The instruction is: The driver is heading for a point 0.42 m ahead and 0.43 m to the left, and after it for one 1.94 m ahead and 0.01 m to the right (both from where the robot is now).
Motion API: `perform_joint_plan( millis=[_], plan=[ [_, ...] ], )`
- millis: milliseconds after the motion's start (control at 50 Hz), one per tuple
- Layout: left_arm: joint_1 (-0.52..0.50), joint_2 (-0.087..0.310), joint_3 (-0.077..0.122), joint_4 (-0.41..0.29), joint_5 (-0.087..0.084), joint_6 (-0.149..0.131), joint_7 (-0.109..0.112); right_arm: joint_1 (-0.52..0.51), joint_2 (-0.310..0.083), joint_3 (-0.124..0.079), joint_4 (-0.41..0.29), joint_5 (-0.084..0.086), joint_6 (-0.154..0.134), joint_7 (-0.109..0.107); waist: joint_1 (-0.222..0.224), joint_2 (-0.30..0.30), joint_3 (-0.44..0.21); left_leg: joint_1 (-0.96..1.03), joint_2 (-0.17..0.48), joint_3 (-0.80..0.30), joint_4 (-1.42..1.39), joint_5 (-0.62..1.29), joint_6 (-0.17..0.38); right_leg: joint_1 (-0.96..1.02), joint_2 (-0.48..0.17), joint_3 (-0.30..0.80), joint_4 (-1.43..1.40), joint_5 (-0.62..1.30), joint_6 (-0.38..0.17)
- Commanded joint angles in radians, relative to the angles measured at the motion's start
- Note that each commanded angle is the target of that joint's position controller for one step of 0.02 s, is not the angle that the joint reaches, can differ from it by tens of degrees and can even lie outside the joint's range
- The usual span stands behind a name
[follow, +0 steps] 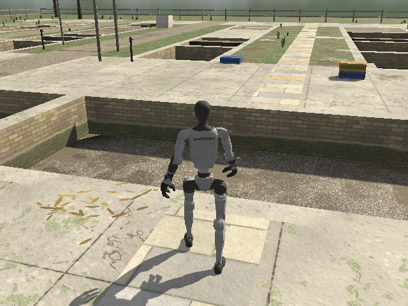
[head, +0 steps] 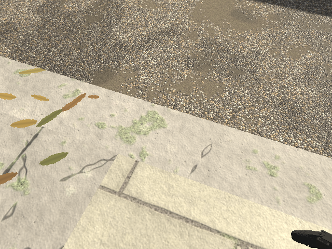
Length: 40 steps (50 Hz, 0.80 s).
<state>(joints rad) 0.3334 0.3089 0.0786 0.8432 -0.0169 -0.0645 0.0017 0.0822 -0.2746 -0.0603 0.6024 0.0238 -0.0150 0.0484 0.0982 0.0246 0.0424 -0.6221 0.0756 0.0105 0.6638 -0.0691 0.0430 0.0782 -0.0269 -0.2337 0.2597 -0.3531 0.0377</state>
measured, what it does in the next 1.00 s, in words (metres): walks ahead: left foot, then right foot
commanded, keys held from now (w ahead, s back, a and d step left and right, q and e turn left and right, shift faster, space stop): w+q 0.44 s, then w+e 0.56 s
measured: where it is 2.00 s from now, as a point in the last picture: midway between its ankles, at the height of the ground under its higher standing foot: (177, 152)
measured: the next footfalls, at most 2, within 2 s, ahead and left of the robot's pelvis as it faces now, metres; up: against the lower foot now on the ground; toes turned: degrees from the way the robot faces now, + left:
left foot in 0.06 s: +0.20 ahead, +0.12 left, +0.00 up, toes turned +4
right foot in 0.54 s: +0.51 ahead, -0.03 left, +0.00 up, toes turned +19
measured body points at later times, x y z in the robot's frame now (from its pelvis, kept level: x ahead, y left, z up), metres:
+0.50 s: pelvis +0.29 +0.03 +0.00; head +0.31 +0.05 +0.45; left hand +0.46 +0.32 -0.07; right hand +0.41 -0.24 -0.10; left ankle +0.16 +0.11 -0.73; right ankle +0.48 -0.06 -0.71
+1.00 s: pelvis +0.54 +0.09 +0.00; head +0.55 +0.10 +0.45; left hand +0.51 +0.38 -0.13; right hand +0.79 -0.11 -0.06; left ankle +0.61 +0.23 -0.74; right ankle +0.47 -0.05 -0.73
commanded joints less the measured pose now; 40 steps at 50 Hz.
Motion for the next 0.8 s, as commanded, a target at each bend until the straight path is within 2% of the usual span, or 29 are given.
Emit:
perform_joint_plan(
  millis=[20, 40, 60, 80, 100, 120, 140, 160, 180, 200, 260, 320, 360, 400, 440, 460, 500, 520, 540, 560, 580, 600, 620, 640, 660, 680, 720, 800],
  plan=[
    [-0.038, 0.218, 0.054, -0.054, -0.019, 0.007, 0.010, 0.000, -0.110, -0.042, -0.083, -0.007, -0.009, 0.007, -0.090, -0.129, -0.032, 0.137, -0.084, 0.087, -0.039, -0.121, 0.060, 0.008, -0.257, 0.047, 0.127, 0.933, -0.142],
    [-0.053, 0.219, 0.053, -0.058, -0.024, 0.015, 0.014, 0.138, -0.149, -0.067, -0.048, -0.005, -0.006, 0.003, -0.173, -0.116, -0.103, 0.322, -0.130, 0.108, -0.095, -0.089, 0.093, -0.033, -0.233, 0.015, 0.309, 1.016, -0.120],
    [-0.043, 0.187, 0.040, -0.065, -0.013, 0.014, 0.019, 0.320, -0.213, -0.102, 0.004, -0.001, 0.002, -0.014, -0.257, -0.069, -0.193, 0.620, -0.129, 0.044, -0.125, -0.052, 0.135, -0.216, -0.196, 0.004, 0.567, 0.877, -0.081],
    [0.036, 0.043, -0.007, -0.117, 0.045, -0.001, 0.008, 0.344, -0.333, -0.120, 0.012, 0.011, 0.002, -0.032, -0.168, 0.223, -0.262, 0.973, 0.144, -0.431, -0.136, -0.073, 0.278, -0.663, -0.052, 0.026, 0.940, -0.043, -0.020],
    [-0.014, 0.064, -0.019, -0.152, 0.019, -0.041, -0.003, 0.360, -0.310, -0.103, -0.029, 0.007, -0.018, -0.024, -0.194, 0.204, -0.450, 1.079, 0.271, -0.867, -0.328, -0.321, 0.409, -0.846, 0.056, 0.271, 1.136, -0.271, -0.011],
    [-0.139, 0.146, 0.003, -0.177, -0.025, -0.065, -0.012, 0.342, -0.233, -0.080, -0.013, -0.004, -0.034, -0.018, -0.233, 0.093, -0.326, 1.008, 0.237, -0.739, -0.371, -0.285, 0.338, -0.941, -0.001, 0.321, 1.140, -0.167, -0.031],
    [-0.166, 0.135, -0.003, -0.189, -0.026, -0.077, -0.011, 0.296, -0.205, -0.070, -0.007, -0.004, -0.043, -0.019, -0.199, 0.061, -0.221, 0.870, 0.199, -0.613, -0.371, -0.208, 0.303, -0.927, -0.039, 0.314, 1.059, -0.077, -0.046],
    [-0.161, 0.129, -0.003, -0.174, 0.001, -0.079, -0.004, 0.222, -0.175, -0.059, -0.015, -0.004, -0.046, -0.021, -0.150, -0.002, -0.157, 0.723, 0.158, -0.515, -0.372, -0.103, 0.272, -0.859, -0.074, 0.316, 0.975, -0.019, -0.040],
    [-0.145, 0.140, 0.005, -0.168, 0.019, -0.072, -0.002, 0.170, -0.151, -0.049, -0.028, -0.012, -0.046, -0.024, -0.111, 0.011, -0.126, 0.612, 0.127, -0.449, -0.389, -0.004, 0.262, -0.783, -0.094, 0.321, 0.911, 0.017, -0.031],
    [-0.131, 0.140, 0.007, -0.165, 0.023, -0.060, -0.005, 0.144, -0.145, -0.045, -0.037, -0.020, -0.046, -0.028, -0.087, 0.027, -0.112, 0.543, 0.108, -0.422, -0.412, 0.041, 0.260, -0.732, -0.099, 0.320, 0.882, 0.037, -0.022],
    [-0.146, 0.097, -0.002, -0.169, 0.034, -0.033, -0.005, 0.153, -0.163, -0.049, -0.017, -0.015, -0.051, -0.045, -0.075, 0.014, -0.080, 0.418, 0.078, -0.339, -0.438, 0.148, 0.265, -0.694, -0.082, 0.288, 0.753, 0.101, 0.021],
    [-0.269, 0.050, -0.021, -0.202, 0.036, -0.029, -0.011, 0.192, -0.178, -0.054, 0.010, -0.009, -0.045, -0.060, -0.117, 0.026, -0.043, 0.360, 0.022, -0.272, -0.432, 0.091, 0.224, -0.668, -0.044, 0.278, 0.525, 0.314, 0.038],
    [-0.342, 0.040, -0.027, -0.219, 0.029, -0.033, -0.019, 0.220, -0.183, -0.056, 0.025, -0.005, -0.040, -0.065, -0.148, 0.039, -0.033, 0.333, 0.004, -0.266, -0.418, 0.024, 0.197, -0.607, -0.008, 0.275, 0.391, 0.421, 0.037],
    [-0.385, 0.053, -0.021, -0.233, 0.017, -0.040, -0.026, 0.267, -0.187, -0.058, 0.049, 0.004, -0.037, -0.065, -0.167, 0.045, -0.033, 0.351, 0.021, -0.307, -0.394, -0.020, 0.183, -0.568, 0.014, 0.287, 0.327, 0.457, 0.029],
    [-0.394, 0.077, -0.011, -0.242, 0.013, -0.046, -0.032, 0.286, -0.175, -0.055, 0.062, 0.009, -0.032, -0.067, -0.164, 0.058, -0.033, 0.414, 0.042, -0.367, -0.335, -0.056, 0.171, -0.563, 0.020, 0.312, 0.272, 0.414, 0.010],
    [-0.377, 0.079, -0.008, -0.235, 0.007, -0.050, -0.036, 0.287, -0.160, -0.050, 0.069, 0.006, -0.030, -0.069, -0.156, 0.074, -0.038, 0.462, 0.067, -0.379, -0.316, -0.051, 0.168, -0.565, 0.012, 0.307, 0.264, 0.386, -0.004],
    [-0.312, 0.089, 0.001, -0.216, 0.008, -0.055, -0.037, 0.286, -0.146, -0.047, 0.079, -0.003, -0.024, -0.067, -0.131, 0.111, -0.046, 0.514, 0.084, -0.380, -0.256, 0.039, 0.151, -0.507, 0.010, 0.276, 0.239, 0.327, -0.041],
    [-0.245, 0.103, 0.011, -0.195, 0.015, -0.057, -0.034, 0.282, -0.133, -0.042, 0.079, -0.005, -0.023, -0.064, -0.097, 0.109, -0.071, 0.518, 0.055, -0.357, -0.182, 0.156, 0.132, -0.410, 0.028, 0.248, 0.210, 0.316, -0.071],
    [-0.139, 0.134, 0.023, -0.181, 0.027, -0.064, -0.032, 0.278, -0.091, -0.026, 0.070, -0.012, -0.022, -0.062, -0.048, 0.070, -0.172, 0.482, 0.006, -0.301, 0.001, 0.189, 0.099, -0.230, -0.044, 0.314, 0.229, 0.354, -0.125],
    [-0.021, 0.216, 0.044, -0.163, 0.047, -0.065, -0.032, 0.388, -0.061, -0.015, 0.062, -0.006, -0.029, -0.068, -0.057, -0.138, -0.329, 0.219, -0.109, -0.196, 0.326, -0.001, 0.025, 0.112, -0.223, 0.634, 0.235, 0.340, -0.271],
    [0.055, 0.208, 0.050, -0.120, 0.011, -0.051, -0.047, 0.443, -0.077, -0.012, 0.076, 0.002, -0.040, -0.071, -0.052, -0.364, -0.366, -0.026, -0.178, -0.139, 0.575, -0.480, -0.028, 0.239, -0.336, 1.007, 0.076, 0.066, -0.382],
    [0.019, 0.137, 0.026, -0.132, -0.014, -0.046, -0.051, 0.353, -0.148, -0.026, 0.066, 0.007, -0.047, -0.067, -0.035, -0.234, -0.234, -0.152, -0.116, -0.179, 0.657, -0.457, -0.023, 0.169, -0.321, 1.024, 0.034, -0.123, -0.351],
    [-0.037, 0.104, 0.016, -0.149, -0.002, -0.036, -0.046, 0.238, -0.154, -0.027, 0.043, 0.003, -0.055, -0.066, -0.030, -0.134, -0.131, -0.168, -0.077, -0.149, 0.665, -0.384, -0.018, 0.044, -0.281, 0.904, 0.023, -0.117, -0.316],
    [-0.072, 0.096, 0.011, -0.155, 0.011, -0.030, -0.045, 0.162, -0.140, -0.026, 0.022, -0.013, -0.064, -0.065, -0.043, -0.074, -0.048, -0.166, -0.052, -0.123, 0.607, -0.333, -0.015, -0.082, -0.238, 0.809, 0.004, -0.023, -0.303],
    [-0.090, 0.079, 0.003, -0.162, 0.017, -0.033, -0.042, 0.154, -0.129, -0.029, 0.018, -0.026, -0.066, -0.065, -0.069, -0.064, -0.035, -0.125, -0.019, -0.128, 0.528, -0.285, -0.014, -0.153, -0.203, 0.746, -0.005, 0.067, -0.289],
    [-0.097, 0.067, -0.002, -0.166, 0.018, -0.034, -0.037, 0.176, -0.109, -0.027, 0.023, -0.031, -0.068, -0.066, -0.092, -0.096, -0.041, -0.071, -0.006, -0.123, 0.471, -0.260, -0.021, -0.195, -0.165, 0.702, -0.020, 0.137, -0.281],
    [-0.091, 0.063, -0.003, -0.165, 0.014, -0.032, -0.028, 0.197, -0.083, -0.020, 0.032, -0.035, -0.066, -0.067, -0.106, -0.138, -0.061, -0.012, -0.008, -0.096, 0.357, -0.250, -0.044, -0.236, -0.130, 0.627, -0.035, 0.263, -0.288],
    [-0.045, 0.126, 0.018, -0.157, -0.001, -0.014, -0.009, 0.069, -0.041, 0.000, 0.010, -0.036, -0.073, -0.066, -0.071, -0.117, -0.056, 0.110, -0.042, -0.067, 0.071, -0.079, -0.073, -0.317, -0.104, 0.529, -0.017, 0.442, -0.278]
  ],
)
